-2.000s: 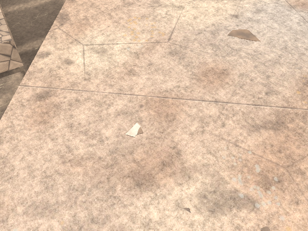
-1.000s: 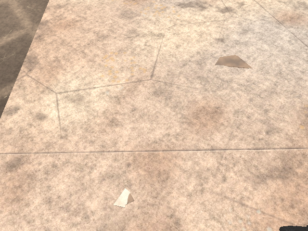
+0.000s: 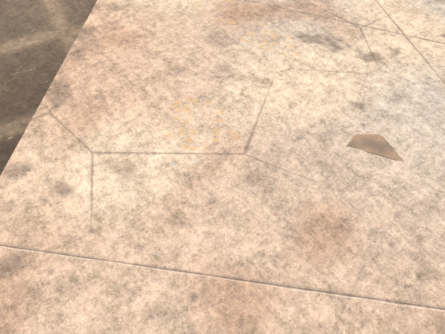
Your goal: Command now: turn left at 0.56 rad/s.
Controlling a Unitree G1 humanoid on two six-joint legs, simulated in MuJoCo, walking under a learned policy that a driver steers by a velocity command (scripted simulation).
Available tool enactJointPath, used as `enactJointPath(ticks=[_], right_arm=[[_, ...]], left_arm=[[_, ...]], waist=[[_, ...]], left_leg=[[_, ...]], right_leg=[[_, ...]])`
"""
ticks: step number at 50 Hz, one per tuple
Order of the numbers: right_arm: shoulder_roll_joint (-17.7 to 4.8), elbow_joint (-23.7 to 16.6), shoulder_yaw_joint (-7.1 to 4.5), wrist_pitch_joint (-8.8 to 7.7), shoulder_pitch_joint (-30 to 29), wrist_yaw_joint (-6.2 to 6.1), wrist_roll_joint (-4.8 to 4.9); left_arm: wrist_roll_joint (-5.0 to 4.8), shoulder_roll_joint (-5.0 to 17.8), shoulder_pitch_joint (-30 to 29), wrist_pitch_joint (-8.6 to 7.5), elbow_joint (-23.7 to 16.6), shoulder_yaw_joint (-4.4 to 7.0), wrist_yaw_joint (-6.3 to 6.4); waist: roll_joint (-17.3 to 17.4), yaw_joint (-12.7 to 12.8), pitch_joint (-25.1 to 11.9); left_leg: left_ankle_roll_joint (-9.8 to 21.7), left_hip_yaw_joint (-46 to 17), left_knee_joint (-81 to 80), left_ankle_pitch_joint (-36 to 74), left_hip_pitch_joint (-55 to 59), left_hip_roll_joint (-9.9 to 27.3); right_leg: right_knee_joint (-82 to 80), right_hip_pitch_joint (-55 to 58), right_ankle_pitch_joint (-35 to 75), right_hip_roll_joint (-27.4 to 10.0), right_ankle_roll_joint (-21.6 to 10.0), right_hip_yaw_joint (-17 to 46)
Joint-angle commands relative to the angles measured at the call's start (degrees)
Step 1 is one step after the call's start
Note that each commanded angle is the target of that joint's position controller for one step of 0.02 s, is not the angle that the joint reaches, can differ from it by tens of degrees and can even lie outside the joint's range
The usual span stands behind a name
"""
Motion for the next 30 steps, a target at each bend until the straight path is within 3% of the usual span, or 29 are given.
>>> enactJointPath(ticks=[1, 6, 11, 14, 15, 16, 17, 18, 20, 23, 25, 26, 27, 28, 29, 30], right_arm=[[-9.3, -4.3, -2.43, -0.39, -2.0, -1.39, 0.24], [-9.6, -4.3, -2.65, 0.32, -1.6, -2.32, 0.22], [-5.4, -2.8, -0.58, 0.25, -2.8, -1.34, -1.26], [-4.1, -0.7, 0.41, -0.24, -3.7, -0.59, -1.18], [-4.4, 0.3, 0.37, -0.77, -1.6, -0.49, -1.38], [-5.6, 0.5, -0.04, -1.25, 0.2, -0.56, -2.13], [-5.9, 0.5, -0.43, -1.61, 1.9, -0.63, -2.2], [-6.3, 0.3, -0.56, -1.56, -1.0, -1.16, -2.19], [-4.7, -0.4, -0.72, -0.88, -3.4, -2.0, -1.71], [-3.1, -1.4, -1.03, -1.24, -3.6, -1.49, -0.79], [-2.9, -1.0, -1.41, -3.04, -1.1, -0.84, -0.19], [-4.4, -0.2, -2.03, -3.97, 2.4, -0.67, -0.1], [-7.0, 1.4, -2.86, -4.67, 7.9, -0.61, -0.1], [-10.8, 2.7, -3.93, -5.17, 10.0, -0.21, -0.32], [-8.4, 2.4, -3.19, -5.68, 8.9, -0.49, -0.92], [-7.2, 2.0, -2.83, -5.96, 7.2, -0.83, -0.41]], left_arm=[[-0.22, 4.5, 0.3, -1.08, -3.4, 1.44, 0.04], [-0.48, 3.3, -1.0, -1.44, -3.2, 0.72, -0.4], [-0.71, 2.3, 0.1, -1.61, -2.1, -0.2, -1.58], [-0.54, 1.4, 2.0, -2.3, -1.1, -0.82, -2.35], [0.1, 3.0, 1.4, -2.47, -1.6, -0.72, -2.33], [0.35, 7.1, 1.0, -2.55, -2.8, -0.06, -2.03], [-0.33, 10.3, 0.2, -2.44, -2.4, 0.86, -2.05], [-0.83, 9.0, 0.4, -2.45, -2.5, 0.9, -2.31], [-0.58, 6.1, 0.6, -2.64, -2.3, -0.06, -2.22], [-1.17, 6.3, 4.3, -2.46, -2.1, 0.1, -1.54], [-1.58, 6.4, 2.7, -2.42, -3.4, 0.21, -1.09], [-1.76, 5.3, 0.0, -2.51, -5.0, -0.08, -0.92], [-2.01, 2.6, -2.8, -2.8, -7.0, -0.74, -0.84], [-2.36, 1.7, -4.7, -3.21, -9.0, -1.11, -1.1], [-2.19, 4.1, -4.0, -3.51, -8.8, -0.28, -1.13], [-2.49, 4.1, -1.2, -3.69, -8.4, -0.14, -1.63]], waist=[[8.7, 1.0, -8.9], [9.3, -0.1, -8.8], [10.5, -1.3, -7.9], [8.6, 0.8, -5.5], [6.7, 0.3, -5.0], [2.2, -1.6, -5.1], [-3.9, -4.0, -5.2], [-5.5, -1.8, -4.7], [-7.8, -1.4, -5.7], [-7.3, -0.6, -2.3], [-6.0, -2.4, -0.4], [-2.6, -4.3, -0.3], [4.0, -6.1, -1.1], [11.6, -6.2, 0.4], [7.5, -4.8, 1.7], [7.9, -2.6, 1.7]], left_leg=[[9.4, -15.8, -9.3, 25.1, 10.3, 13.3], [9.3, -18.1, -9.1, 16.7, 12.2, 12.9], [9.4, -16.5, -9.2, 11.5, 5.2, 12.4], [6.8, -14.8, -8.6, 6.0, 2.0, 10.6], [4.4, -14.0, -8.0, 4.0, 1.5, 9.1], [1.8, -11.4, -4.5, 0.0, 1.2, 5.9], [-0.4, -6.1, -3.3, -2.5, 1.6, 1.5], [-2.4, -2.8, -0.8, -2.3, 4.1, 0.0], [-2.9, -0.5, 1.7, -4.7, 6.1, -0.4], [-1.4, 1.0, 3.2, -15.9, 2.7, -1.1], [0.0, -1.6, -0.7, -16.6, 6.2, 1.2], [1.8, -6.6, -5.4, -19.5, 11.4, 5.0], [5.2, -17.6, -12.3, -26.1, 18.6, 12.0], [10.7, -33.2, -19.8, -30.0, 21.1, 23.0], [12.9, -34.5, -20.1, -27.5, 19.7, 24.9], [12.7, -31.6, -19.8, -25.5, 19.2, 24.6]], right_leg=[[1.9, -4.3, 5.4, 0.2, 1.1, 2.6], [-11.6, -2.7, 7.8, 0.7, 2.2, 3.2], [-22.1, 10.2, 7.5, -1.7, 1.2, 1.1], [-38.2, 18.9, 17.0, -0.9, -0.8, -0.3], [-40.5, 20.9, 22.9, -2.1, -1.9, 1.9], [-38.9, 21.3, 34.2, -6.3, -3.7, 6.6], [-37.6, 18.7, 32.9, -7.3, -6.9, 8.6], [-40.2, 14.4, 25.9, -7.6, -9.0, 11.4], [-42.6, 12.3, 17.1, -7.9, -9.6, 14.6], [-45.1, 8.6, -12.1, -6.9, -11.2, 18.5], [-43.8, 3.1, -15.5, -5.2, -10.6, 18.9], [-38.4, -2.6, -12.8, -2.6, -8.8, 15.7], [-26.9, -10.4, -7.6, 1.8, -6.1, 9.1], [-14.2, -17.9, -4.1, 2.5, -5.2, 5.7], [-5.4, -20.4, -3.3, -0.5, -5.4, 8.2], [-2.1, -21.4, -0.4, -1.9, -5.5, 8.3]])
Velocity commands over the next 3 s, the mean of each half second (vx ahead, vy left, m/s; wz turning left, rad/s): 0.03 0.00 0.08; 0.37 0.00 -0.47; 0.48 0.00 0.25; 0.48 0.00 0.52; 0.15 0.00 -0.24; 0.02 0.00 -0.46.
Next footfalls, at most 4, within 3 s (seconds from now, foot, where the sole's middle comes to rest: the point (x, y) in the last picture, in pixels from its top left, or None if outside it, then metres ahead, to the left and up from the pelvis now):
0.30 right None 0.07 -0.15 -0.78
0.92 right None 0.26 -0.25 -0.78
1.48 left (258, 276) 0.62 -0.14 -0.78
1.92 right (314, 203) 0.89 -0.36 -0.78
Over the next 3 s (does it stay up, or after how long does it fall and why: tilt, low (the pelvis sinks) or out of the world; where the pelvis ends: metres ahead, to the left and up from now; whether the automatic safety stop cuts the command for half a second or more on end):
stays up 0.86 -0.31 0.00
